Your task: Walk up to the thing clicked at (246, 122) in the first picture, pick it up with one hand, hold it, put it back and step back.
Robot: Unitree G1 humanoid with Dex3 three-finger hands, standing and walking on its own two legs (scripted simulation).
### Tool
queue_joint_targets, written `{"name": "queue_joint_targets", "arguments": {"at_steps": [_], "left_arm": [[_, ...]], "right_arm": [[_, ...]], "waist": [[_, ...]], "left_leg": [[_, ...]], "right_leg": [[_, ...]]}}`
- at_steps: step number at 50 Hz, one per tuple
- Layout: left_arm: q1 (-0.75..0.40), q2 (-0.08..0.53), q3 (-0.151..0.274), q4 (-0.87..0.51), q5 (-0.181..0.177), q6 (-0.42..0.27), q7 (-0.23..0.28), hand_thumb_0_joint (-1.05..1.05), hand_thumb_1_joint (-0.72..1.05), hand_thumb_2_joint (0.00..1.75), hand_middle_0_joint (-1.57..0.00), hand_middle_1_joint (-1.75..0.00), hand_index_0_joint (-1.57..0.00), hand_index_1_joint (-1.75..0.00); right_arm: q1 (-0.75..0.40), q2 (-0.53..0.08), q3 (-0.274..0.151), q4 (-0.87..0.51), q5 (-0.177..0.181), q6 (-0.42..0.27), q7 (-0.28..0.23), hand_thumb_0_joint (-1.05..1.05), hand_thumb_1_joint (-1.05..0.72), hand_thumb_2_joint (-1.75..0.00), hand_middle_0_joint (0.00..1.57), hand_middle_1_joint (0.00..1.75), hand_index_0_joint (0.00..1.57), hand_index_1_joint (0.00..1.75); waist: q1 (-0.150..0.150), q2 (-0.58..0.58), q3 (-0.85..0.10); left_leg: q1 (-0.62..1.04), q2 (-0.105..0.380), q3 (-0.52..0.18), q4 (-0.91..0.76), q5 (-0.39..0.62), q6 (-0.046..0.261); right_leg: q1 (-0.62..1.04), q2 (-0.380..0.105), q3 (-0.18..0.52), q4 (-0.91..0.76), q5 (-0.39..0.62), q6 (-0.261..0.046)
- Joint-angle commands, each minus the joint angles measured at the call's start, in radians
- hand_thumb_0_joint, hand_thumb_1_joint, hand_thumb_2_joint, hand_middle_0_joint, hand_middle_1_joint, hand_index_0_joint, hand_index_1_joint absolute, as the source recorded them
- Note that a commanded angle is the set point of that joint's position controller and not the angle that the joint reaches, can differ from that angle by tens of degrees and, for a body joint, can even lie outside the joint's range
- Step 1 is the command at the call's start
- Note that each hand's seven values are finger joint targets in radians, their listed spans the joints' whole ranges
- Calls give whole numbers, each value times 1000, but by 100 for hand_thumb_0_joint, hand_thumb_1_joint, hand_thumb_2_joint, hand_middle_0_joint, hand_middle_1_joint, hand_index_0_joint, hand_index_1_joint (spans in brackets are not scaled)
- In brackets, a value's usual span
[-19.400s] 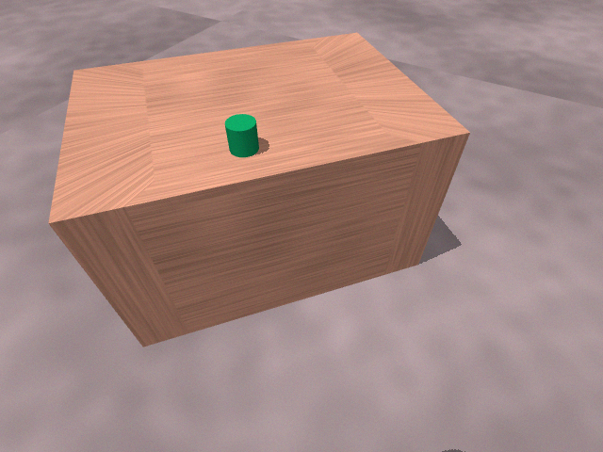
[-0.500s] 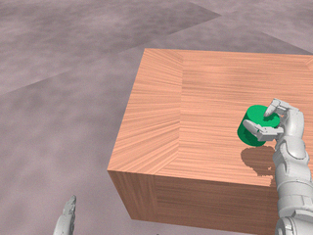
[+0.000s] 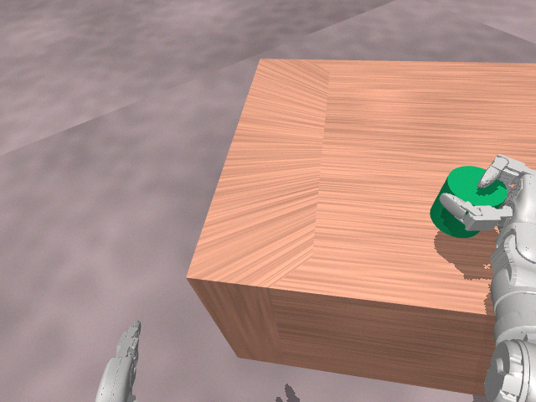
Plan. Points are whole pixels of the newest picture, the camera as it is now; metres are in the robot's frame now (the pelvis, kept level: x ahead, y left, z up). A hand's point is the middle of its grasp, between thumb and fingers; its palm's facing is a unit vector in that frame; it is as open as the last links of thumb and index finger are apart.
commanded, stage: crouch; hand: right
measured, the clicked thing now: (465, 202) +0.44 -0.25 +0.04
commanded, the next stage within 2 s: lower in 0.02 s
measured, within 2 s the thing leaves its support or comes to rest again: rests again in 0.96 s
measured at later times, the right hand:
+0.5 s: hand (470, 207) +0.45 -0.27 +0.02, palm faces +0.31 +0.95 +0.03, open 7.0 cm
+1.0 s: hand (463, 218) +0.45 -0.27 -0.01, palm faces +0.31 +0.95 +0.02, open 6.8 cm
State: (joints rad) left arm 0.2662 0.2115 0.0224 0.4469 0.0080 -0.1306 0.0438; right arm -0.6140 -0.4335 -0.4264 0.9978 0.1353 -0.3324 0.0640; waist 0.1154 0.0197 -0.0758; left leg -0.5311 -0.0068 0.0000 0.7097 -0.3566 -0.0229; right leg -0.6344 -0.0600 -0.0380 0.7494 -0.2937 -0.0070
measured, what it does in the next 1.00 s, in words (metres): lowers itself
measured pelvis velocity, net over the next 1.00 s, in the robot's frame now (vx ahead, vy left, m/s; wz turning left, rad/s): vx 0.00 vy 0.00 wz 0.01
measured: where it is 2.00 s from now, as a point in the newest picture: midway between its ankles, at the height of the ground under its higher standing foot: outside the picture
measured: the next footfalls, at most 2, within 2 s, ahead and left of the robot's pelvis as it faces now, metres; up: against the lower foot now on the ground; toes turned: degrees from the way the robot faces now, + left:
none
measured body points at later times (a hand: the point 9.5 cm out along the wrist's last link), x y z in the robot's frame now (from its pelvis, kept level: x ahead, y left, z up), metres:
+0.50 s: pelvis +0.00 +0.00 -0.03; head +0.09 -0.04 +0.41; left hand +0.15 +0.26 -0.06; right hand +0.43 -0.32 +0.02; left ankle -0.01 +0.14 -0.71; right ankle +0.04 -0.11 -0.71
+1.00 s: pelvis +0.00 +0.00 -0.05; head +0.10 -0.04 +0.39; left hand +0.15 +0.26 -0.06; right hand +0.43 -0.32 -0.01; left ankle -0.01 +0.14 -0.71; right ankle +0.04 -0.11 -0.71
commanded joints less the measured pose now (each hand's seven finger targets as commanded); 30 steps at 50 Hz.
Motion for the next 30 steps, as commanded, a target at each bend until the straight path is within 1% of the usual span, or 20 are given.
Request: {"name": "queue_joint_targets", "arguments": {"at_steps": [1,2,3,4,6,7,10,12,13,14,16,18,20,22,24,25,26,27,28,30], "left_arm": [[-41,192,97,-226,-2,-47,7,0,-56,7,-5,-5,-5,-5],[2,169,86,-184,0,-45,3,0,-56,7,-5,-5,-5,-5],[-4,141,59,-195,-1,-44,0,0,-56,7,-5,-5,-5,-5],[-37,188,95,-265,-1,-49,6,0,-56,7,-5,-4,-5,-5],[55,151,77,-158,3,-37,0,0,-56,7,-5,-5,-5,-5],[12,165,74,-222,0,-39,-1,0,-57,8,-5,-4,-4,-6],[-26,208,111,-265,4,-39,2,0,-57,8,-5,-4,-4,-6],[6,171,82,-258,5,-35,-4,0,-57,8,-5,-4,-4,-5],[1,185,92,-294,7,-36,-2,0,-57,7,-5,-4,-4,-5],[-1,170,71,-311,7,-33,-5,0,-58,8,-5,-4,-4,-6],[32,197,97,-334,12,-30,-5,0,-56,7,-5,-4,-4,-5],[102,129,52,-269,15,-21,-16,0,-57,8,-5,-5,-4,-6],[27,204,115,-357,16,-29,-8,0,-56,8,-5,-5,-4,-6],[53,205,116,-355,23,-22,-12,0,-57,8,-5,-5,-4,-6],[73,161,79,-361,25,-17,-20,0,-57,8,-5,-5,-4,-6],[43,203,118,-420,22,-18,-15,0,-57,8,-5,-5,-4,-6],[40,215,120,-431,22,-12,-14,0,-57,8,-5,-5,-4,-6],[114,194,115,-365,28,-1,-18,0,-57,9,-5,-5,-4,-6],[113,213,130,-388,25,2,-20,0,-57,8,-5,-5,-4,-6],[85,202,117,-396,27,7,-25,0,-57,9,-5,-5,-4,-6]], "right_arm": [[-446,-279,-35,-232,11,-84,3,0,-21,-129,126,141,131,141],[-424,-231,-6,-177,7,-79,8,0,-18,-128,126,140,130,140],[-440,-264,-29,-208,9,-84,7,0,-20,-129,127,141,131,141],[-480,-303,-52,-243,9,-92,5,0,-20,-127,125,139,129,139],[-414,-259,-24,-156,3,-81,14,0,-18,-126,124,138,128,138],[-436,-292,-47,-196,4,-84,15,0,-21,-126,124,138,128,138],[-415,-290,-60,-134,0,-87,16,0,-23,-125,123,136,127,136],[-392,-246,-36,-100,0,-97,26,0,-24,-124,122,135,126,135],[-420,-278,-56,-118,-4,-108,29,0,-21,-124,121,135,125,135],[-418,-293,-63,-133,-2,-116,28,0,-23,-123,121,134,125,134],[-422,-338,-92,-145,-5,-131,30,0,-22,-124,122,135,126,135],[-436,-282,-55,-151,0,-142,43,0,-24,-123,121,134,125,134],[-405,-352,-106,-149,-2,-148,37,0,-24,-124,121,134,125,134],[-441,-342,-101,-194,-6,-157,36,0,-25,-123,122,134,125,134],[-420,-287,-81,-148,-7,-160,44,0,-24,-124,122,135,126,135],[-427,-322,-100,-178,-10,-166,42,0,-27,-123,122,133,125,133],[-429,-347,-109,-170,-17,-164,36,0,-28,-125,124,136,127,136],[-422,-292,-70,-158,-19,-164,43,0,-28,-125,124,136,127,136],[-446,-314,-88,-206,-18,-165,44,0,-28,-127,126,138,129,138],[-376,-304,-100,-118,-20,-162,45,0,-28,-127,125,137,128,137]], "waist": [[2,-131,-364],[9,-128,-374],[-3,-139,-382],[12,-119,-444],[11,-142,-377],[1,-136,-398],[16,-93,-389],[17,-89,-359],[25,-77,-401],[8,-96,-395],[12,-116,-419],[15,-181,-391],[20,-142,-468],[20,-168,-493],[25,-168,-485],[37,-158,-536],[27,-160,-520],[41,-188,-505],[33,-207,-538],[40,-186,-465]], "left_leg": [[-36,-34,26,-75,177,29],[-57,-37,28,-60,199,28],[-47,-32,23,-59,210,27],[-34,-33,23,-51,234,24],[-77,-33,24,-40,223,26],[-67,-33,24,-38,214,27],[-95,-35,27,-19,200,26],[-106,-33,23,-7,194,26],[-114,-36,24,4,193,26],[-103,-33,21,11,190,27],[-129,-36,25,28,180,28],[-180,-34,20,49,160,32],[-165,-34,18,68,198,26],[-169,-34,18,90,218,28],[-197,-37,24,105,221,27],[-188,-39,27,112,233,27],[-190,-39,26,111,223,28],[-205,-39,26,120,237,27],[-224,-41,30,129,232,29],[-264,-44,38,139,207,32]], "right_leg": [[334,14,46,-69,144,-2],[346,13,49,-55,189,-2],[331,18,44,-39,196,-5],[351,15,47,-27,220,-7],[323,18,44,-18,216,-7],[316,17,49,-21,206,-7],[276,14,54,-4,179,-9],[239,18,48,12,158,-12],[248,15,55,23,164,-13],[230,20,51,24,154,-11],[250,15,59,36,164,-5],[229,18,56,55,152,-3],[239,17,62,92,194,-9],[228,18,63,110,216,-10],[225,16,67,133,251,-8],[239,13,74,141,270,-10],[230,14,70,142,251,-11],[227,16,66,149,266,-10],[255,10,75,150,290,-7],[213,4,80,159,297,-1]]}}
